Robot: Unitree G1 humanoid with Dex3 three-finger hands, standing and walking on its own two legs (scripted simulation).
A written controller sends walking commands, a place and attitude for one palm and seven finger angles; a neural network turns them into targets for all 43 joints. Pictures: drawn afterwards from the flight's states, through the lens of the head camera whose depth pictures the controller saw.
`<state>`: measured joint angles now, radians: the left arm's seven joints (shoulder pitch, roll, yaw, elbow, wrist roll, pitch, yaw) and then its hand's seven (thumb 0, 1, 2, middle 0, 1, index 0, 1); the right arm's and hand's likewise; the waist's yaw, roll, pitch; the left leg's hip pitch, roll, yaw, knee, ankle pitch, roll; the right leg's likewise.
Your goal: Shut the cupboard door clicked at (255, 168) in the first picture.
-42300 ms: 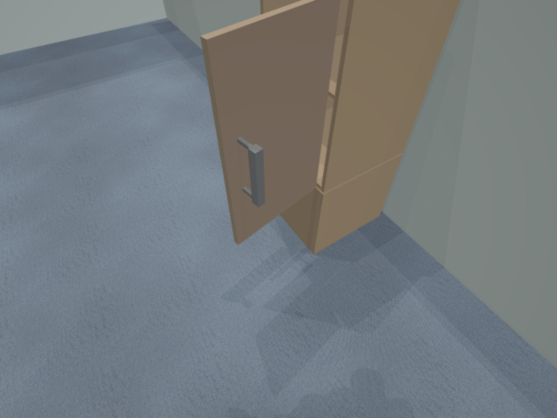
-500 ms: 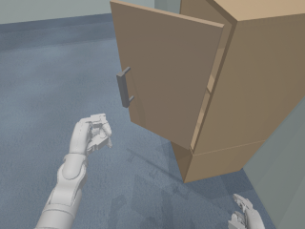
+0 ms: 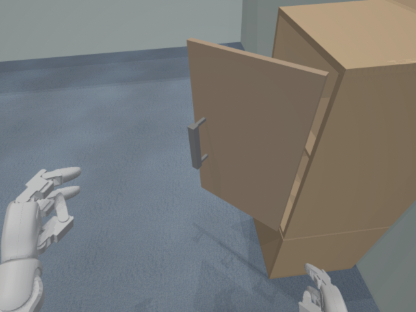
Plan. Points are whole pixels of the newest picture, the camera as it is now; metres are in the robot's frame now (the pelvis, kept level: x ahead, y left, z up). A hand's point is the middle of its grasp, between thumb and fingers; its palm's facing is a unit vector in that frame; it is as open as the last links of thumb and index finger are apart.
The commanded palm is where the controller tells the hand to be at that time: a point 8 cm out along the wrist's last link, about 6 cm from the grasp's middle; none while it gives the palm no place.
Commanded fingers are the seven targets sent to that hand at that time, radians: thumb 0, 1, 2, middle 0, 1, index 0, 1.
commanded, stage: draw the hand back to the body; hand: left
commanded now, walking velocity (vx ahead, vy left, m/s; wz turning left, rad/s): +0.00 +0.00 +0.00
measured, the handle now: (199, 143) +0.61 +0.12 -0.06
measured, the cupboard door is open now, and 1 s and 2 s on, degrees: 47 47 47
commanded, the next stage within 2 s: step back with the hand held close in 0.46 s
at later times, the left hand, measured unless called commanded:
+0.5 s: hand (46, 226) +0.18 +0.26 +0.15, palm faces +0.46 -0.79 -0.41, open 7.4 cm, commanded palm +0.13 +0.30 +0.17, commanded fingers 0.00 0.90 0.90 -0.20 -0.30 -0.20 -0.30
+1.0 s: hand (26, 238) +0.16 +0.28 +0.15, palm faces +0.39 -0.77 -0.51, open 7.4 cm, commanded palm +0.10 +0.32 +0.17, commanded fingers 0.00 0.90 0.90 -0.20 -0.30 -0.20 -0.30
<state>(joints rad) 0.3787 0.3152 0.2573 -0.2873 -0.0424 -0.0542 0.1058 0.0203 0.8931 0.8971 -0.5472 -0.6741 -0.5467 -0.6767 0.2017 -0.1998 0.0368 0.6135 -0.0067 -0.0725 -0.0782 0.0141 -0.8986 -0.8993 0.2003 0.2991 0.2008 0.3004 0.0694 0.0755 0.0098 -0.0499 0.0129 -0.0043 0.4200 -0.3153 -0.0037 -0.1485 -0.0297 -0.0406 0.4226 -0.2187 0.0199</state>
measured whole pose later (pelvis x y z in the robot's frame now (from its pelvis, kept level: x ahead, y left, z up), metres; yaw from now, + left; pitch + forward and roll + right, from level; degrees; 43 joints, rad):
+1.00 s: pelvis -0.05 +0.02 -0.01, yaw -2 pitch +0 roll +0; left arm 0.54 0.42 0.43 -0.43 -0.04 -0.18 0.14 0.02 0.89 0.90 -0.21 -0.30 -0.21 -0.30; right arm 0.19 -0.23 -0.02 0.56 0.01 -0.01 -0.10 0.01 -0.90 -0.90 0.20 0.30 0.20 0.30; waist 0.00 0.01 0.01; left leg -0.25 -0.02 0.05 0.56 -0.31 0.03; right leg -0.35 -0.05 0.02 0.52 -0.17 0.05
